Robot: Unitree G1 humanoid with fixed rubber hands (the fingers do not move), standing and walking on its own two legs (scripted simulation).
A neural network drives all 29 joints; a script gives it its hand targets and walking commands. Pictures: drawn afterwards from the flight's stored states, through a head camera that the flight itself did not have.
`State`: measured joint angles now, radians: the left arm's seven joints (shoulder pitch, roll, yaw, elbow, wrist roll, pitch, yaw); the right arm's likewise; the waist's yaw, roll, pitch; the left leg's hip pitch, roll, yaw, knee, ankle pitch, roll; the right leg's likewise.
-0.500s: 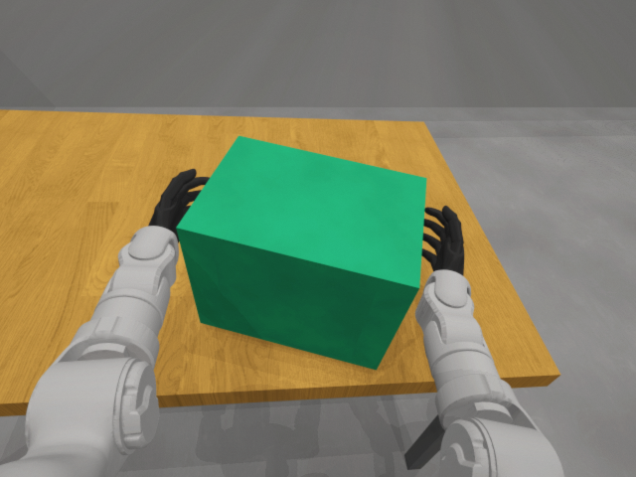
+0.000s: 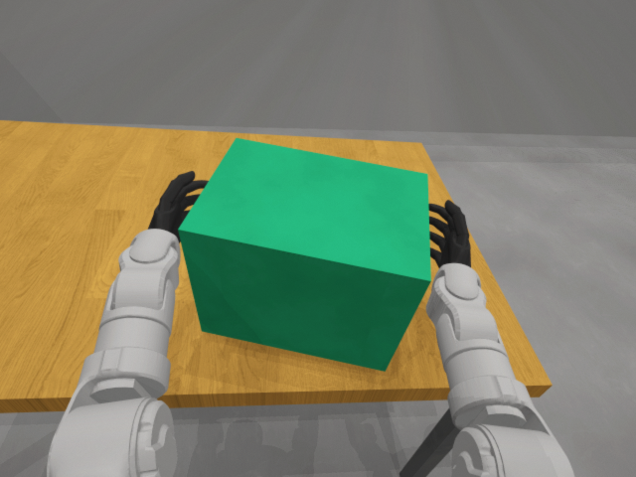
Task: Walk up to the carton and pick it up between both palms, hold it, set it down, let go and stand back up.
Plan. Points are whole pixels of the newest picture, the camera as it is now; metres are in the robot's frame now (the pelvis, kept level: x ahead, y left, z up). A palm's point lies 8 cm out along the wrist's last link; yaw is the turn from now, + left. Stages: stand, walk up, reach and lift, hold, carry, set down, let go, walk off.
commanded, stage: reach and lift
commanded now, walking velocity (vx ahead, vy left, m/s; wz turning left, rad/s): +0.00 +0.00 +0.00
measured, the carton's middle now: (310, 255) +0.42 -0.02 +0.08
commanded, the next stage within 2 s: hold in 1.94 s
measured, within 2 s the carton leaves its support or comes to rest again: neither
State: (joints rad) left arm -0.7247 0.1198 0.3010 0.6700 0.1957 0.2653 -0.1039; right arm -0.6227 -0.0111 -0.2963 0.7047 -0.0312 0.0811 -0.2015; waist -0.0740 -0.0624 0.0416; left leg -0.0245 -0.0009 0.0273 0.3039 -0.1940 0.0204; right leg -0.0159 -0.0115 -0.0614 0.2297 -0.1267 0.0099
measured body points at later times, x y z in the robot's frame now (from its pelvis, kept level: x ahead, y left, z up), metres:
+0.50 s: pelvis -0.01 -0.01 +0.00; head -0.04 +0.02 +0.45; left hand +0.39 +0.16 +0.16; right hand +0.37 -0.21 +0.15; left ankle -0.01 +0.10 -0.75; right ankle +0.00 -0.12 -0.75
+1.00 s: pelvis -0.02 -0.02 +0.00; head -0.06 +0.01 +0.45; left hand +0.36 +0.17 +0.18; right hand +0.37 -0.21 +0.18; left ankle -0.01 +0.10 -0.75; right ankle +0.00 -0.12 -0.75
